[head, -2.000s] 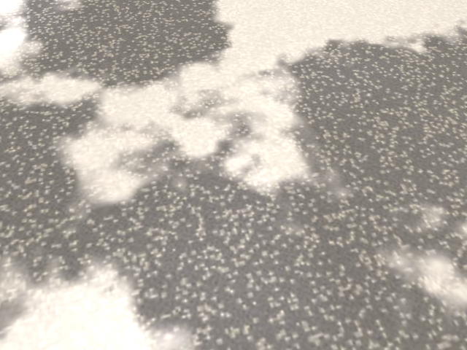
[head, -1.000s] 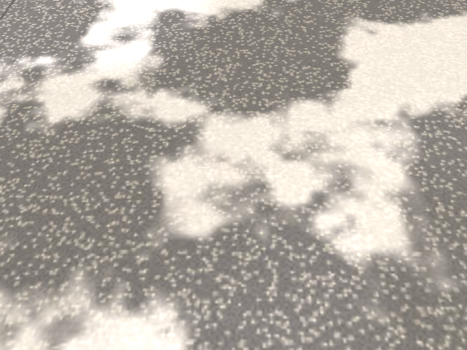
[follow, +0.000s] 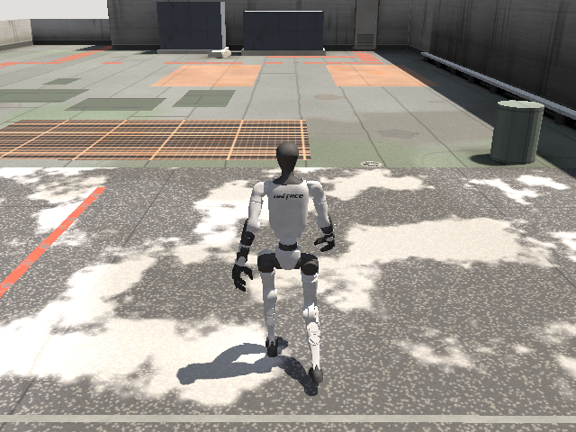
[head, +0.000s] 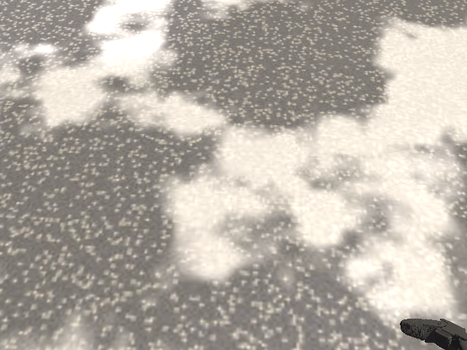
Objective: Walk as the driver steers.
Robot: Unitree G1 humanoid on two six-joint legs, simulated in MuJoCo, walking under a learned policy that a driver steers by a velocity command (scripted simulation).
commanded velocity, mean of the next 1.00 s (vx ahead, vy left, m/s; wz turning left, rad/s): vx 0.49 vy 0.00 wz -0.34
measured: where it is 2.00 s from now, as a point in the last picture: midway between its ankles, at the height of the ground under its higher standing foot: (345, 166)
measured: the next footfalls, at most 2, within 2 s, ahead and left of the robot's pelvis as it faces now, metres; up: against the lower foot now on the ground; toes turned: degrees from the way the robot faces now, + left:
right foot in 0.54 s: +0.43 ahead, -0.17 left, +0.00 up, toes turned -15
left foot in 1.06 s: +0.79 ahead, -0.07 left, +0.00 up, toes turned -21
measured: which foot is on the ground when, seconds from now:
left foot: down 0.00-0.56, up 0.58-1.00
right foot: up 0.00-0.52, down 0.54-1.00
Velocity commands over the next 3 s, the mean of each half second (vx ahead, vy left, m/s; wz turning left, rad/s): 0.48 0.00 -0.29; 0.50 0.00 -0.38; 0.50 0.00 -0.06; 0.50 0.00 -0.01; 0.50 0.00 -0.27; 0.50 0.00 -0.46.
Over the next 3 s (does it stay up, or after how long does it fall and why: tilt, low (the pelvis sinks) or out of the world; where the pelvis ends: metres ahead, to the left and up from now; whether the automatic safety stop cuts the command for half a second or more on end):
stays up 1.51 -0.56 0.03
